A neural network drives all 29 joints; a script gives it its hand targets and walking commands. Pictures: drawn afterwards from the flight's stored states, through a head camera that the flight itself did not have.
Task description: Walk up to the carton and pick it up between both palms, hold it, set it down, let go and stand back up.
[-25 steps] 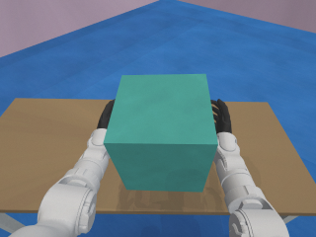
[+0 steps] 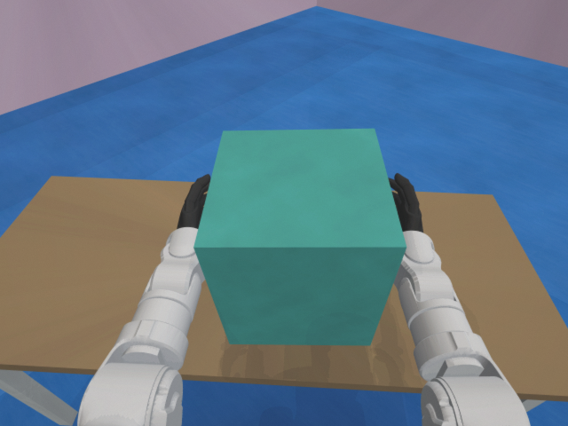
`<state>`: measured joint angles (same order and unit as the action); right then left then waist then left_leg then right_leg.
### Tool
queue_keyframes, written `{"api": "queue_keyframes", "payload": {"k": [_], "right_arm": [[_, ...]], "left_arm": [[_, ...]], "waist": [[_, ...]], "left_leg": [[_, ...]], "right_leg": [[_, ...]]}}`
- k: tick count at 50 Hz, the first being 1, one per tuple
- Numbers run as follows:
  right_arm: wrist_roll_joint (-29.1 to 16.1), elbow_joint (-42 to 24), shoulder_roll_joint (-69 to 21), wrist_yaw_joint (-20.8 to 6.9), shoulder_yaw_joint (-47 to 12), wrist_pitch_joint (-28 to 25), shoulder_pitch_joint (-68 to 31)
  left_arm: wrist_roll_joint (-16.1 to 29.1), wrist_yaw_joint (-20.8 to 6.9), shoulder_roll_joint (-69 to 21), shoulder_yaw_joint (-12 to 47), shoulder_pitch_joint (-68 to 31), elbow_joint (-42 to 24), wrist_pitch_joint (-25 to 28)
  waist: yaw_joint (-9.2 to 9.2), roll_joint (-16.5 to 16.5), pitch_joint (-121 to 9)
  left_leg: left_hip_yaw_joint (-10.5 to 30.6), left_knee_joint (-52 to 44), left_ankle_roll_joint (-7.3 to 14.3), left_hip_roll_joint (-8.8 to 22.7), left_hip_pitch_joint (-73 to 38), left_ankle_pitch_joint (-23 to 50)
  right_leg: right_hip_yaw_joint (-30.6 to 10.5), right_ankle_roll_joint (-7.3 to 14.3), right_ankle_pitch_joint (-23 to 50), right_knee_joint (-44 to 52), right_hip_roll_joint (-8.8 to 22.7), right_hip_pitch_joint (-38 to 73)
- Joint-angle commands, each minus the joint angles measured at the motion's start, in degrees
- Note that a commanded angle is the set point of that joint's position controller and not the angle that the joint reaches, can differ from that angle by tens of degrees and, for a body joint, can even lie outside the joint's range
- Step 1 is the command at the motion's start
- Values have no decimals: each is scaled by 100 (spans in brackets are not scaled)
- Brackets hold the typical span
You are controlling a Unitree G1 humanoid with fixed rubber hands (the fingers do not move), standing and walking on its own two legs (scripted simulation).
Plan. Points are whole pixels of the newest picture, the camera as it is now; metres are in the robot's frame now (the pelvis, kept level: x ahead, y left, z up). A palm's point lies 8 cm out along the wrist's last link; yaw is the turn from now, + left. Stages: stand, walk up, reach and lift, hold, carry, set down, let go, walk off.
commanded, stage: reach and lift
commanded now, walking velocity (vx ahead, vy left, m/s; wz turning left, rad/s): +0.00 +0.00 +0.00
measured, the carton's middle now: (298, 241) +0.37 -0.04 +0.07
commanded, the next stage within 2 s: hold in 1.26 s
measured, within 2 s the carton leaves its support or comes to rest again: neither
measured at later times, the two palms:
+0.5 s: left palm (166, 238) +0.35 +0.15 +0.12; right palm (394, 220) +0.35 -0.17 +0.13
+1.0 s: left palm (172, 225) +0.36 +0.14 +0.14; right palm (402, 206) +0.36 -0.18 +0.15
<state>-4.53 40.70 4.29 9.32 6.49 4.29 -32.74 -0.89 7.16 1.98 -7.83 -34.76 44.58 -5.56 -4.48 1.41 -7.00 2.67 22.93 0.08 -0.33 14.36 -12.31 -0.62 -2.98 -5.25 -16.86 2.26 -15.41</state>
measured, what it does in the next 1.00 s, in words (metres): stands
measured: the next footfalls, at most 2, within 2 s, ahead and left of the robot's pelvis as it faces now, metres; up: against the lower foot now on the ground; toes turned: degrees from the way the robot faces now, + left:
none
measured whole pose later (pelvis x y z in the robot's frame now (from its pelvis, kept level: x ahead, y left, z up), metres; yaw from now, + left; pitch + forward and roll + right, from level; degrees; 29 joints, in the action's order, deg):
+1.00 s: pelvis -0.01 -0.02 +0.00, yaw +1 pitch -2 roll -1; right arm -9.5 31.4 5.3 8.7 2.7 16.4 -35.2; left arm -8.8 4.8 -2.7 -14.4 -28.7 13.9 -29.8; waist -4.2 -1.3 -2.0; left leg 4.4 21.4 -1.1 0.6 7.7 -11.8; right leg 0.0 -1.9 -5.5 -16.0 1.0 -8.7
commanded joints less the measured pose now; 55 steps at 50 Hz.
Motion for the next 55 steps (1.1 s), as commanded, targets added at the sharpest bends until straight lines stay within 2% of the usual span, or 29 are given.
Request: {"api": "queue_keyframes", "payload": {"k": [1,5,9,10,12,15,18,19,22,24,25,31,37,38,40,43,49,53,55], "right_arm": [[-320,-1746,-4420,-750,-2876,-7,-3970],[-618,-2242,-4395,-653,-3120,186,-3794],[-770,-2737,-4304,-529,-3280,380,-3417],[-765,-2764,-4226,-498,-3235,443,-3304],[-799,-2955,-4179,-471,-3290,490,-3208],[-865,-3333,-4056,-461,-3356,525,-3197],[-897,-3535,-3906,-465,-3357,592,-3288],[-921,-3721,-3923,-468,-3383,574,-3340],[-901,-3626,-3773,-525,-3252,641,-3355],[-845,-3399,-3720,-579,-3087,689,-3488],[-841,-3384,-3717,-615,-3056,671,-3537],[-787,-3008,-3594,-748,-2861,662,-3962],[-821,-2838,-3665,-799,-2837,638,-4306],[-843,-2930,-3729,-804,-2864,617,-4404],[-854,-2856,-3819,-804,-2898,642,-4486],[-916,-3006,-3848,-742,-2996,679,-4603],[-1002,-3260,-3973,-595,-3113,808,-4549],[-955,-3051,-3961,-509,-2993,955,-4299],[-1035,-3286,-3938,-474,-3069,964,-4265]], "left_arm": [[-120,-868,-4343,2334,-4165,-2232,18],[-177,-912,-4208,2392,-3784,-2879,-425],[-206,-1001,-4008,2608,-3490,-3643,-779],[-223,-1039,-3940,2603,-3326,-3588,-883],[-190,-1096,-3919,2764,-3269,-4008,-1008],[-137,-1112,-3946,3033,-3116,-4424,-1193],[-115,-1121,-3961,3188,-2932,-4453,-1403],[-73,-1108,-4050,3330,-2963,-4700,-1433],[-54,-1072,-4133,3456,-2986,-4775,-1600],[-72,-1060,-4136,3382,-3079,-4522,-1696],[-68,-1049,-4205,3402,-3128,-4582,-1716],[-270,-1014,-4184,2977,-3105,-4020,-1930],[-340,-983,-4176,2725,-3252,-3817,-1994],[-308,-979,-4202,2775,-3375,-3931,-1985],[-297,-972,-4126,2696,-3487,-3943,-1985],[-262,-1001,-4062,2701,-3479,-3914,-2018],[-161,-1096,-3888,2732,-3558,-4129,-2022],[-216,-1219,-3709,2605,-3558,-4114,-2087],[-165,-1241,-3797,2717,-3485,-4350,-2094]], "waist": [[115,-294,-2561],[145,-258,-2553],[-7,-189,-2435],[-73,-239,-2228],[-135,-190,-2229],[-196,-63,-2241],[-242,-68,-2113],[-248,20,-2304],[-303,145,-2198],[-306,121,-1941],[-252,203,-2035],[-66,42,-1794],[90,-85,-1868],[100,-19,-2017],[167,-97,-2017],[139,-185,-2091],[46,-276,-2286],[-48,-259,-2005],[-86,-193,-2206]], "left_leg": [[-6,-277,-227,-298,-732,1581],[-27,-215,-257,-394,-737,1984],[-14,-227,-309,-461,-716,2043],[-6,-256,-316,-459,-633,1937],[-4,-284,-324,-470,-688,1937],[22,-244,-401,-447,-868,2162],[38,-233,-421,-413,-908,2059],[52,-202,-463,-395,-1015,2191],[69,-199,-521,-326,-1160,2152],[54,-271,-497,-298,-1047,1758],[42,-289,-502,-279,-1120,1764],[-48,-399,-381,-248,-991,1357],[-130,-432,-260,-267,-973,1209],[-148,-429,-255,-274,-977,1217],[-164,-454,-192,-291,-893,1120],[-165,-426,-163,-330,-868,1216],[-125,-404,-122,-390,-695,1255],[-137,-505,-105,-428,-565,1064],[-111,-437,-175,-432,-710,1428]], "right_leg": [[153,194,981,-6,-569,1742],[88,132,1749,-91,-549,2242],[69,58,2350,-186,-504,2623],[86,47,2334,-169,-491,2619],[114,26,2374,-178,-485,2654],[172,52,2343,-155,-528,2563],[205,80,2050,-86,-546,2373],[225,102,2050,-107,-568,2332],[294,160,1615,-26,-616,2013],[304,202,1123,40,-620,1799],[318,211,1055,46,-629,1739],[329,228,640,97,-625,1699],[299,204,493,106,-629,1771],[306,196,545,79,-619,1844],[287,173,507,70,-608,1880],[265,125,743,51,-601,2081],[227,46,1210,-30,-532,2445],[210,25,1257,-21,-470,2542],[191,36,1596,-53,-488,2690]]}}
